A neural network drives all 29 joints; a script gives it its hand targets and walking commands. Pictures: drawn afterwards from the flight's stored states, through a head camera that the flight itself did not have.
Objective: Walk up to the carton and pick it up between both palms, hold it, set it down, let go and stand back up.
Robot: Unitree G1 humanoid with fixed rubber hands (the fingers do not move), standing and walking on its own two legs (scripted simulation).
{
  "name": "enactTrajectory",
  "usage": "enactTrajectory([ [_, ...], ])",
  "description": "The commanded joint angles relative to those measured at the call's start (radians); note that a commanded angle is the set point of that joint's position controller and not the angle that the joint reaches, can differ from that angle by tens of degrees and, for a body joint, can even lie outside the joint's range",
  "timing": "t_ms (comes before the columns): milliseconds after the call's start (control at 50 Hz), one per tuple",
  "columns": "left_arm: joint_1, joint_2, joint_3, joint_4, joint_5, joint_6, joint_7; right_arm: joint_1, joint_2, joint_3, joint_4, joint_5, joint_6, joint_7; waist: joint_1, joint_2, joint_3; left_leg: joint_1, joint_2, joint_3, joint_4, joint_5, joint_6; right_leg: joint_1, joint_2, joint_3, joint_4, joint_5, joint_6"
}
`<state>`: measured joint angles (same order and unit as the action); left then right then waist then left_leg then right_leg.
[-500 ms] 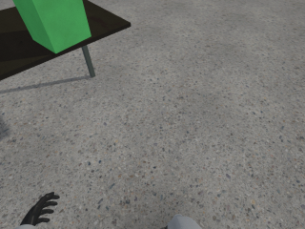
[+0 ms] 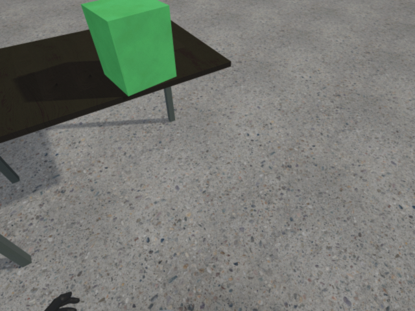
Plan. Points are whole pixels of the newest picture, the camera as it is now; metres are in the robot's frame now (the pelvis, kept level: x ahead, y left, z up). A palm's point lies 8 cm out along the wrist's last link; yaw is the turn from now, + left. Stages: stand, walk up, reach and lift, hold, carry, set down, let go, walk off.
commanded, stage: walk up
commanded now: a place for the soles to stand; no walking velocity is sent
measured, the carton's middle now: (133, 43) +0.94 +0.28 +0.09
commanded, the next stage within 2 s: none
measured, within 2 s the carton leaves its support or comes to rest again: neither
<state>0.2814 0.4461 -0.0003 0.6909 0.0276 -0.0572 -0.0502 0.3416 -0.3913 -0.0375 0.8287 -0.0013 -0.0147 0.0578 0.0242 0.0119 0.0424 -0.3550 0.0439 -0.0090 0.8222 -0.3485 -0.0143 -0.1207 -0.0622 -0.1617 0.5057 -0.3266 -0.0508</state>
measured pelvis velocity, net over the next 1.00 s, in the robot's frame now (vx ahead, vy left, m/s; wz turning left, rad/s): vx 0.10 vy -0.18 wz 0.31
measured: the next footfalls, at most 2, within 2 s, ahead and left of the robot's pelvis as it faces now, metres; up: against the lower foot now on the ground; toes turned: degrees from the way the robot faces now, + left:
left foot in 0.06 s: +0.10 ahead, +0.13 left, +0.00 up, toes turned +4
right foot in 0.52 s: +0.28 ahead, -0.10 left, +0.00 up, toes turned +7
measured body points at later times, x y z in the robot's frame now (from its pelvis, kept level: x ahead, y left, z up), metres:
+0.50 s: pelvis +0.11 -0.05 -0.03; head +0.15 -0.03 +0.42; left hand +0.22 +0.28 -0.12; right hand +0.21 -0.36 -0.13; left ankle +0.06 +0.13 -0.74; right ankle +0.24 -0.11 -0.73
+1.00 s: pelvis +0.10 -0.18 -0.03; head +0.11 -0.21 +0.42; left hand +0.20 +0.16 -0.08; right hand +0.12 -0.51 -0.15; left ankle +0.05 -0.03 -0.74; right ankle +0.13 -0.22 -0.69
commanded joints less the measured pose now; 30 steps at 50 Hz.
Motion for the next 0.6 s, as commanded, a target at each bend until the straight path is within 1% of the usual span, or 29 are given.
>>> enactTrajectory([
  [0, -0.073, 0.161, 0.101, -0.09, -0.017, 0.026, 0.002, 0.251, -0.285, -0.121, -0.01, -0.008, -0.078, -0.046, -0.111, 0.17, -0.041, 0.334, -0.006, -0.098, -0.453, 0.126, 0.048, -0.245, -0.099, 0.023, 0.391, -0.05, -0.052],
  [20, -0.096, 0.109, 0.082, -0.099, -0.017, 0.027, 0.0, 0.261, -0.371, -0.134, -0.032, -0.015, -0.084, -0.065, -0.099, 0.29, -0.031, 0.394, 0.176, -0.477, -0.49, 0.15, 0.111, -0.431, -0.002, 0.035, 0.513, -0.21, -0.003],
  [40, -0.03, 0.133, 0.092, -0.089, -0.011, 0.033, -0.003, 0.239, -0.363, -0.132, -0.064, -0.002, -0.081, -0.07, -0.063, 0.156, -0.053, 0.468, 0.281, -0.746, -0.556, 0.024, 0.184, -0.569, 0.076, 0.106, 0.574, -0.22, 0.023],
  [60, -0.057, 0.16, 0.104, -0.063, -0.008, 0.039, -0.001, 0.216, -0.343, -0.118, -0.065, 0.006, -0.082, -0.074, -0.053, 0.103, -0.006, 0.441, 0.249, -0.676, -0.537, 0.045, 0.148, -0.578, 0.038, 0.163, 0.567, -0.184, 0.023],
  [80, -0.062, 0.216, 0.11, -0.063, -0.007, 0.042, 0.004, 0.207, -0.39, -0.125, -0.081, 0.011, -0.084, -0.074, -0.08, 0.154, -0.052, 0.441, 0.3, -0.768, -0.52, 0.088, 0.24, -0.611, 0.031, 0.205, 0.619, -0.231, 0.015],
  [100, -0.095, 0.215, 0.107, -0.054, -0.011, 0.039, 0.004, 0.184, -0.369, -0.126, -0.062, 0.009, -0.087, -0.078, -0.079, 0.118, -0.025, 0.436, 0.254, -0.709, -0.502, 0.241, 0.232, -0.604, 0.013, 0.217, 0.62, -0.181, 0.024],
  [120, -0.134, 0.193, 0.105, -0.074, -0.009, 0.035, 0.006, 0.215, -0.321, -0.12, -0.058, 0.015, -0.087, -0.079, -0.077, 0.124, -0.024, 0.466, 0.255, -0.64, -0.474, 0.444, 0.229, -0.622, 0.001, 0.211, 0.633, -0.152, 0.018],
  [140, -0.124, 0.19, 0.105, -0.072, -0.012, 0.034, 0.006, 0.23, -0.295, -0.106, -0.061, 0.014, -0.093, -0.084, -0.075, 0.181, -0.055, 0.493, 0.225, -0.576, -0.426, 0.584, 0.192, -0.608, -0.003, 0.222, 0.599, -0.136, 0.019],
  [160, -0.094, 0.189, 0.104, -0.061, -0.006, 0.039, 0.008, 0.219, -0.276, -0.096, -0.062, 0.028, -0.091, -0.094, -0.062, 0.12, -0.033, 0.49, 0.206, -0.481, -0.377, 0.725, 0.165, -0.612, -0.027, 0.233, 0.571, -0.081, 0.019],
  [180, -0.094, 0.174, 0.102, -0.064, -0.016, 0.044, 0.009, 0.225, -0.285, -0.102, -0.059, 0.029, -0.09, -0.101, -0.063, 0.138, -0.078, 0.491, 0.172, -0.418, -0.331, 0.828, 0.162, -0.59, -0.034, 0.22, 0.591, -0.044, 0.02],
  [200, -0.09, 0.157, 0.099, -0.066, -0.017, 0.048, 0.009, 0.228, -0.276, -0.101, -0.047, 0.025, -0.087, -0.105, -0.067, 0.199, -0.078, 0.467, 0.143, -0.381, -0.329, 0.798, 0.159, -0.581, -0.036, 0.202, 0.559, -0.023, 0.018],
  [220, -0.102, 0.152, 0.098, -0.077, -0.005, 0.057, 0.011, 0.235, -0.265, -0.095, -0.059, 0.022, -0.088, -0.11, -0.072, 0.156, -0.082, 0.482, 0.128, -0.363, -0.299, 0.846, 0.134, -0.615, -0.008, 0.179, 0.564, 0.017, 0.011],
  [240, -0.117, 0.147, 0.098, -0.066, 0.002, 0.059, 0.012, 0.24, -0.295, -0.1, -0.068, 0.016, -0.089, -0.114, -0.081, 0.189, -0.11, 0.463, 0.157, -0.451, -0.291, 0.83, 0.162, -0.603, -0.017, 0.195, 0.575, -0.013, 0.017],
  [280, -0.152, 0.149, 0.102, -0.063, -0.011, 0.058, 0.017, 0.198, -0.28, -0.088, -0.091, 0.012, -0.084, -0.119, -0.058, 0.136, -0.095, 0.364, 0.134, -0.369, -0.251, 0.821, 0.185, -0.552, -0.011, 0.188, 0.504, -0.026, 0.011],
  [300, -0.186, 0.118, 0.086, -0.066, -0.015, 0.058, 0.019, 0.184, -0.278, -0.084, -0.08, 0.012, -0.086, -0.124, -0.067, 0.154, -0.049, 0.319, 0.111, -0.38, -0.249, 0.895, 0.169, -0.562, -0.003, 0.17, 0.472, -0.018, 0.009],
  [320, -0.216, 0.13, 0.091, -0.067, -0.013, 0.057, 0.022, 0.185, -0.274, -0.084, -0.081, -0.001, -0.083, -0.125, -0.081, 0.136, -0.009, 0.284, 0.105, -0.364, -0.245, 0.896, 0.177, -0.569, 0.011, 0.151, 0.434, 0.007, 0.001],
  [340, -0.168, 0.123, 0.097, -0.045, -0.022, 0.051, 0.025, 0.139, -0.3, -0.083, -0.084, -0.007, -0.079, -0.116, -0.055, 0.21, -0.036, 0.24, 0.09, -0.331, -0.214, 0.87, 0.186, -0.509, 0.015, 0.16, 0.387, 0.019, 0.004],
  [360, -0.169, 0.135, 0.093, -0.037, -0.023, 0.041, 0.029, 0.095, -0.293, -0.083, -0.09, -0.003, -0.077, -0.112, -0.051, 0.204, -0.028, 0.157, 0.091, -0.334, -0.197, 0.863, 0.196, -0.439, 0.011, 0.161, 0.354, 0.033, 0.0],
  [380, -0.168, 0.126, 0.102, -0.035, -0.027, 0.035, 0.025, 0.038, -0.298, -0.081, -0.117, -0.005, -0.072, -0.112, -0.021, 0.214, -0.054, 0.059, 0.081, -0.329, -0.2, 0.804, 0.186, -0.283, 0.03, 0.162, 0.298, 0.037, -0.004],
  [400, -0.095, 0.13, 0.109, -0.01, -0.026, 0.033, 0.026, -0.015, -0.296, -0.084, -0.116, -0.005, -0.068, -0.114, 0.02, 0.219, -0.09, -0.015, 0.067, -0.293, -0.157, 0.716, 0.162, -0.179, 0.012, 0.191, 0.239, 0.147, -0.033],
  [420, -0.01, 0.131, 0.104, 0.019, -0.027, 0.033, 0.028, -0.07, -0.278, -0.079, -0.14, 0.001, -0.063, -0.125, 0.06, 0.142, -0.095, -0.033, 0.04, -0.291, -0.102, 0.561, 0.121, -0.058, -0.013, 0.226, 0.086, 0.256, -0.039],
  [440, 0.045, 0.17, 0.124, 0.06, -0.024, 0.03, 0.036, -0.066, -0.245, -0.062, -0.124, 0.017, -0.063, -0.126, 0.097, 0.111, -0.139, -0.145, 0.0, -0.258, 0.002, 0.449, 0.07, 0.122, -0.064, 0.27, 0.044, 0.348, -0.06],
  [460, 0.092, 0.217, 0.141, 0.065, -0.015, 0.024, 0.04, -0.015, -0.183, -0.044, -0.125, 0.013, -0.059, -0.126, 0.109, -0.052, -0.189, -0.272, -0.087, -0.171, 0.173, 0.057, 0.042, 0.265, -0.229, 0.415, 0.014, 0.468, -0.056],
  [480, 0.051, 0.252, 0.143, 0.034, -0.024, 0.027, 0.043, 0.088, -0.162, -0.035, -0.111, 0.007, -0.038, -0.129, 0.048, -0.167, -0.206, -0.299, -0.142, -0.118, 0.314, -0.233, 0.04, 0.217, -0.419, 0.559, -0.094, 0.353, -0.035],
  [500, -0.054, 0.227, 0.141, 0.01, -0.023, 0.035, 0.044, 0.158, -0.216, -0.043, -0.074, -0.003, -0.022, -0.132, -0.011, -0.076, -0.181, -0.225, -0.085, -0.109, 0.359, -0.214, 0.028, 0.078, -0.402, 0.542, -0.162, 0.096, -0.016],
  [520, -0.127, 0.258, 0.146, -0.016, -0.014, 0.039, 0.041, 0.194, -0.264, -0.058, -0.065, -0.002, -0.01, -0.126, -0.019, -0.092, -0.117, -0.206, -0.049, -0.087, 0.361, -0.188, 0.028, -0.035, -0.401, 0.51, -0.252, -0.208, -0.022],
  [540, -0.165, 0.263, 0.154, -0.023, -0.015, 0.044, 0.04, 0.202, -0.286, -0.071, -0.044, -0.004, 0.005, -0.125, -0.022, -0.128, -0.066, -0.182, -0.051, -0.073, 0.385, -0.176, 0.033, -0.148, -0.393, 0.527, -0.317, -0.401, 0.04],
  [560, -0.186, 0.275, 0.154, -0.033, -0.011, 0.046, 0.043, 0.154, -0.292, -0.082, -0.039, -0.001, 0.021, -0.12, -0.004, -0.224, 0.012, -0.179, -0.083, -0.111, 0.423, -0.119, 0.038, -0.262, -0.337, 0.557, -0.409, -0.561, 0.154],
  [580, -0.204, 0.284, 0.153, -0.028, -0.004, 0.045, 0.048, 0.149, -0.309, -0.095, -0.02, -0.002, 0.035, -0.103, -0.029, -0.22, 0.044, -0.115, -0.085, -0.108, 0.418, -0.06, 0.036, -0.307, -0.283, 0.495, -0.461, -0.618, 0.207],
])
